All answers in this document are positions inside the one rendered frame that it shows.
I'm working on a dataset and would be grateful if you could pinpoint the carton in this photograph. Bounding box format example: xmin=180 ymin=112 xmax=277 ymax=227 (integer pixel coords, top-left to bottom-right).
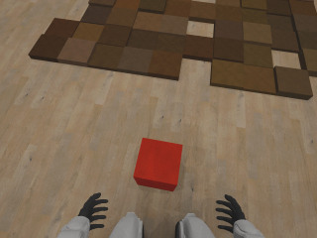
xmin=133 ymin=138 xmax=183 ymax=191

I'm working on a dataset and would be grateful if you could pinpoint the robot left shin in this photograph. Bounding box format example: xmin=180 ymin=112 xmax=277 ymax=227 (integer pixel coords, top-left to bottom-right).
xmin=126 ymin=212 xmax=138 ymax=218

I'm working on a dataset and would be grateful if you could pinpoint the robot left forearm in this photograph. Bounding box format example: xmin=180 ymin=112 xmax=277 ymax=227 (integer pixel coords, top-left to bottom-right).
xmin=56 ymin=216 xmax=90 ymax=238

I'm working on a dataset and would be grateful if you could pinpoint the robot right forearm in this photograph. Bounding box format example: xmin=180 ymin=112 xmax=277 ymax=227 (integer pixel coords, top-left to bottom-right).
xmin=233 ymin=219 xmax=265 ymax=238

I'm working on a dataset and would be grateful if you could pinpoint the robot left thigh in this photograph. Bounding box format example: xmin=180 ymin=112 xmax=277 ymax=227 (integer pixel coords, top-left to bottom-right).
xmin=109 ymin=216 xmax=143 ymax=238

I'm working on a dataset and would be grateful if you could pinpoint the robot left hand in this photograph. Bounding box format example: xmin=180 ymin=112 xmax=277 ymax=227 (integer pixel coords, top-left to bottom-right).
xmin=78 ymin=192 xmax=109 ymax=230

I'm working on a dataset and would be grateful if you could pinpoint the robot right hand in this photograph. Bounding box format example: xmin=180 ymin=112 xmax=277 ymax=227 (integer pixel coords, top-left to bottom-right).
xmin=215 ymin=194 xmax=247 ymax=234

